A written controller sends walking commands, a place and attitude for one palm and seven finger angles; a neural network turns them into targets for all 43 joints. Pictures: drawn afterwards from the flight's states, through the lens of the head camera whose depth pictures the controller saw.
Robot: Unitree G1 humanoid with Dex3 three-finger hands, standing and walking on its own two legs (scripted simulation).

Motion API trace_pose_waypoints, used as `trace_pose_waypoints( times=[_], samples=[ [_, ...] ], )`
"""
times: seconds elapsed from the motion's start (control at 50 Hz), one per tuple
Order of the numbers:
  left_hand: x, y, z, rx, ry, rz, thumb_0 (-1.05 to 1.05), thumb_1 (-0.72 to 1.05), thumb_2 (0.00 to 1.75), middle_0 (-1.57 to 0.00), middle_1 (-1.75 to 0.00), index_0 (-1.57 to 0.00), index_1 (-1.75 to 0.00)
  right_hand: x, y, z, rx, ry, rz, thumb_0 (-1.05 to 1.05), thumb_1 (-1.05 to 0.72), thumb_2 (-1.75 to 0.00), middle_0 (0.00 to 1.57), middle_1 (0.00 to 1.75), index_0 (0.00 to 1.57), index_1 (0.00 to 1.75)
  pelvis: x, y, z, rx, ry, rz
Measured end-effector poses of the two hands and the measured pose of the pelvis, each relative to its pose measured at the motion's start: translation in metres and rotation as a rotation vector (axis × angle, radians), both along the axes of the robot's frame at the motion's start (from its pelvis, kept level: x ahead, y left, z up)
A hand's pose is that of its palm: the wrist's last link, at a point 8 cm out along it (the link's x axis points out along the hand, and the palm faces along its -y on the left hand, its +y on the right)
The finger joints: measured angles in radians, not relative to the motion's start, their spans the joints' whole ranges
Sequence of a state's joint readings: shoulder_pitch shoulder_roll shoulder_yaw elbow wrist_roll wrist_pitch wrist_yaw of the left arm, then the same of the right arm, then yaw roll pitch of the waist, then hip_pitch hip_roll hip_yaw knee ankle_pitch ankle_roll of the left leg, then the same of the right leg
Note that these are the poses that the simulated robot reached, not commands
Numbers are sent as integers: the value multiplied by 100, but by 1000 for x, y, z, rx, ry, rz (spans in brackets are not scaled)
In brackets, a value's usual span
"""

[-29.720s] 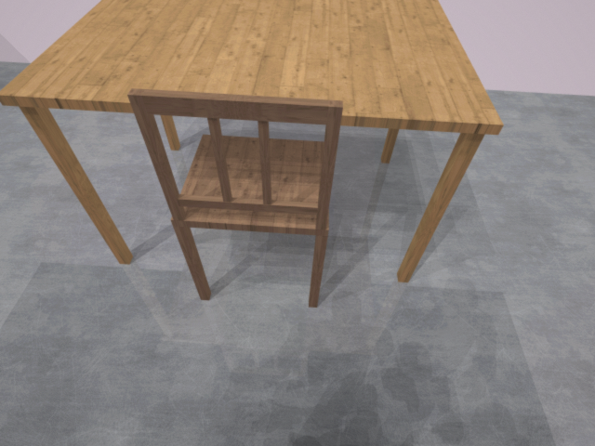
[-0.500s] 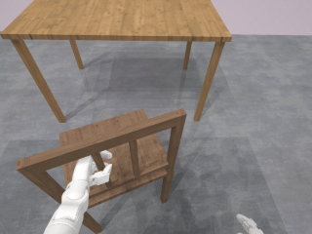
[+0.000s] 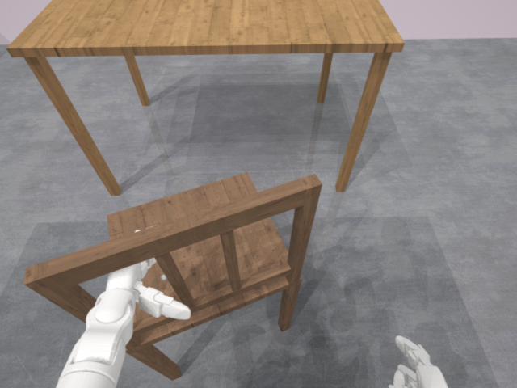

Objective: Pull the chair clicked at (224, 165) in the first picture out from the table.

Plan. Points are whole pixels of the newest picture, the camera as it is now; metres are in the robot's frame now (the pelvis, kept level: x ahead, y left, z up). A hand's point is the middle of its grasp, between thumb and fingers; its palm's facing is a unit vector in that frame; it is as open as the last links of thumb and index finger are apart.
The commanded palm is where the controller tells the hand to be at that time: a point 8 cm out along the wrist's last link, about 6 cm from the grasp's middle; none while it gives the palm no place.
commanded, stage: open the thumb and straighten the fingers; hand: left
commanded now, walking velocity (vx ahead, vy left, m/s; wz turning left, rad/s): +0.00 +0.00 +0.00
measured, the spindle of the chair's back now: (177, 281) +0.31 +0.16 -0.07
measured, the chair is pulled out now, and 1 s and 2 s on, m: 0.60 0.60 0.60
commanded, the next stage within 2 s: draw the fingers out of the gap in 0.10 s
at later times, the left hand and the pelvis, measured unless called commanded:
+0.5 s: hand (152, 311) +0.25 +0.18 -0.03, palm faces +0.00 -0.98 -0.21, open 17.5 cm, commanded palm +0.22 +0.22 +0.00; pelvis +0.01 +0.00 +0.00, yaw +1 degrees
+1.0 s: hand (144, 366) +0.17 +0.17 -0.03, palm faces +0.04 -0.97 -0.22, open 17.5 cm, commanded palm +0.14 +0.22 +0.00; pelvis -0.01 -0.01 -0.01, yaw +2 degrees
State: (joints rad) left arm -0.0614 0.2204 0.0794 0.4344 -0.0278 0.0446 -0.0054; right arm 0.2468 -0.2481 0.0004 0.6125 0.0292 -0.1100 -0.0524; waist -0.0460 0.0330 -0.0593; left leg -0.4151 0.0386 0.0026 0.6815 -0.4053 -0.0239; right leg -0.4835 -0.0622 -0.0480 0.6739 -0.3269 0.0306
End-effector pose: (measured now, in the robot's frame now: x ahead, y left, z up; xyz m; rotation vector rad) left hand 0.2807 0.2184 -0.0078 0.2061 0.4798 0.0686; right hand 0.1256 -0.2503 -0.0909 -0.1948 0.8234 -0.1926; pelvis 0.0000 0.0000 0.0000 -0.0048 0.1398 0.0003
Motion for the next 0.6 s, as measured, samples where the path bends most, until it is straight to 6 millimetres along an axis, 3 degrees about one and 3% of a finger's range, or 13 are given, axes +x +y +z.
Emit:
trace_pose_waypoints(
  times=[0.14, 0.24, 0.34, 0.44, 0.6],
  samples=[
    [1, 1, 2, -8, 20, -19, -1, -54, 20, -5, -14, -5, -14, 12, -1, 1, 4, -23, 19, 1, -91, -90, 20, 30, 20, 30, 4, 0, -2, -6, 11, 12],
    [-4, -9, -7, -24, 57, -34, -1, -54, 20, -2, -5, -2, -5, 15, -2, 0, -4, -25, 23, 1, -91, -90, 20, 30, 20, 30, 4, 0, -3, -3, 15, 11],
    [-11, 6, 0, 8, 12, 12, -1, -54, 20, -2, -2, -1, -2, 13, -2, 2, -1, -23, 11, 1, -91, -90, 20, 30, 20, 30, 6, -3, -4, -2, 15, 4],
    [-34, 12, 3, 12, 28, 8, -1, -54, 20, -1, -1, -1, -1, 13, -1, 1, 12, -37, 13, 1, -90, -90, 20, 30, 20, 30, 8, -3, -4, -7, 15, 10],
    [-78, 2, -4, -11, 66, 3, -1, -54, 20, -1, 0, -1, 0, 26, 1, 6, -7, -107, 38, 1, -90, -90, 20, 30, 20, 30, 5, -2, -7, -7, 10, 24]
  ],
)
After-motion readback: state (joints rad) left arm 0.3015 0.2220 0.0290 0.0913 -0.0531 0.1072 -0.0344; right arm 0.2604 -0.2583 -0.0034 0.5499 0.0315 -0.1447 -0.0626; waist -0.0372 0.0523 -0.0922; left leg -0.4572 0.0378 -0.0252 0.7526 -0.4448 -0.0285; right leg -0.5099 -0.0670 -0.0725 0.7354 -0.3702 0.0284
